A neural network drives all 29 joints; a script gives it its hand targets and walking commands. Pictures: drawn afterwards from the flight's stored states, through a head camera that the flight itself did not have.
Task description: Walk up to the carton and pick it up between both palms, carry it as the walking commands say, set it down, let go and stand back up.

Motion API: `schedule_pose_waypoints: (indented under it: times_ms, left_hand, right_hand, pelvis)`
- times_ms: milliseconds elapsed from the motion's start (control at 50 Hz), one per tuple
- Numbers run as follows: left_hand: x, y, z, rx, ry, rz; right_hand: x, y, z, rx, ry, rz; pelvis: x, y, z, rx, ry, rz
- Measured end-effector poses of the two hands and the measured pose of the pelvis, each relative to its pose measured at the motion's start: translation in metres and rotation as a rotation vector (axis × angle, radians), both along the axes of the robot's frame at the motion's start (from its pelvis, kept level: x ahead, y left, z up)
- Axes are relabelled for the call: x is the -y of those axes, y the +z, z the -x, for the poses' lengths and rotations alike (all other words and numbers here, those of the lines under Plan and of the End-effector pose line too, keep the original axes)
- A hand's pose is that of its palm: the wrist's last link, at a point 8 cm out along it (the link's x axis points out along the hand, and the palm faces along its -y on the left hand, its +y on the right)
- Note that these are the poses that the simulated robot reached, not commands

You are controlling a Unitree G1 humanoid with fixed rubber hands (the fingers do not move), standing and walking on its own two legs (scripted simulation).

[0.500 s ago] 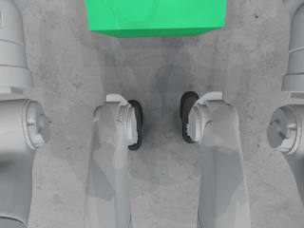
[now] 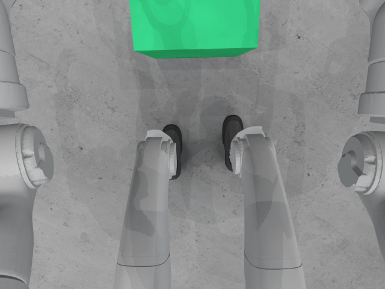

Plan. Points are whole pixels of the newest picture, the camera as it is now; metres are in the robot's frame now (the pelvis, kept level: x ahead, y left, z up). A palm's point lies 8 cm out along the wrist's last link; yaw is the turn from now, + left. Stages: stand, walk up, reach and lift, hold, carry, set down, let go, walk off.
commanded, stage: set down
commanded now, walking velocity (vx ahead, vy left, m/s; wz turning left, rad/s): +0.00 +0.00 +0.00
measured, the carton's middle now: out of the picture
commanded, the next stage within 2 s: let go in 0.12 s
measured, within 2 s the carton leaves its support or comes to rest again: neither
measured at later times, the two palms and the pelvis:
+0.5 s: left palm out of the picture +0.46 +0.24 -0.06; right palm out of the picture +0.46 -0.23 -0.05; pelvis +0.03 +0.00 +0.08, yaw +0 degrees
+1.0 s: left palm out of the picture +0.28 +0.22 +0.07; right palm out of the picture +0.27 -0.25 +0.07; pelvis +0.06 -0.01 +0.14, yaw +1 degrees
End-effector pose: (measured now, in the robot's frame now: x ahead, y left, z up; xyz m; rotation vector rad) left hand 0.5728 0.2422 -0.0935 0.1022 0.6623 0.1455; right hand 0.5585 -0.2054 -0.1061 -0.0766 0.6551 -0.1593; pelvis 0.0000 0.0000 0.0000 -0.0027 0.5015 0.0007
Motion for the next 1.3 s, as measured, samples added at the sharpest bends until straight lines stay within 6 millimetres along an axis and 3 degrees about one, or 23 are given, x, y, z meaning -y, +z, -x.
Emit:
schedule_pose_waypoints:
  times_ms: [80, 160, 280, 380, 460, 560, 640, 720, 820, 1040, 1160, 1300]
  left_hand:
    - [-0.001, 0.024, -0.003, 0.003, -0.009, -0.007]
    - [-0.002, 0.040, -0.006, 0.008, -0.022, -0.024]
    - [-0.001, 0.039, 0.001, -0.008, -0.046, -0.029]
    - [-0.004, 0.021, 0.044, -0.117, -0.071, -0.063]
    - [-0.002, 0.025, 0.091, -0.179, -0.100, -0.088]
    - [0.008, 0.056, 0.138, -0.188, -0.126, -0.087]
    - [0.010, 0.084, 0.167, -0.188, -0.119, -0.101]
    - [0.013, 0.112, 0.198, -0.165, -0.107, -0.084]
    - [0.018, 0.147, 0.231, -0.121, -0.092, -0.066]
    - [0.023, 0.171, 0.311, -0.185, -0.079, -0.051]
    - [0.018, 0.182, 0.334, -0.206, -0.062, -0.057]
    - [0.018, 0.196, 0.320, -0.176, -0.065, -0.067]
  right_hand:
    - [0.000, 0.022, -0.004, 0.001, 0.000, -0.004]
    - [0.002, 0.024, -0.003, -0.050, -0.003, -0.014]
    - [0.010, 0.027, 0.009, -0.051, 0.000, 0.002]
    - [0.022, 0.033, 0.045, -0.085, 0.026, 0.045]
    - [0.027, 0.049, 0.081, -0.116, 0.076, 0.073]
    - [0.026, 0.080, 0.125, -0.141, 0.153, 0.079]
    - [0.041, 0.101, 0.159, -0.175, 0.137, 0.085]
    - [0.052, 0.123, 0.197, -0.191, 0.103, 0.071]
    - [0.052, 0.153, 0.232, -0.165, 0.087, 0.027]
    - [0.040, 0.181, 0.298, -0.186, 0.094, -0.006]
    - [0.043, 0.197, 0.312, -0.182, 0.087, -0.003]
    - [0.043, 0.209, 0.298, -0.154, 0.094, -0.012]
  pelvis:
    - [0.000, 0.020, -0.003, 0.006, 0.000, 0.000]
    - [0.001, 0.037, -0.006, 0.003, 0.001, 0.000]
    - [0.000, 0.051, -0.012, 0.009, 0.001, 0.002]
    - [0.000, 0.061, -0.020, 0.047, 0.001, 0.002]
    - [0.001, 0.071, -0.025, 0.097, 0.001, 0.000]
    - [0.004, 0.085, -0.027, 0.190, 0.002, -0.003]
    - [0.006, 0.096, -0.027, 0.253, 0.002, -0.007]
    - [0.008, 0.105, -0.032, 0.238, 0.003, -0.009]
    - [0.010, 0.118, -0.043, 0.253, 0.004, -0.011]
    - [0.012, 0.150, -0.065, 0.426, 0.006, -0.012]
    - [0.012, 0.163, -0.081, 0.482, 0.008, -0.012]
    - [0.013, 0.171, -0.098, 0.523, 0.009, -0.013]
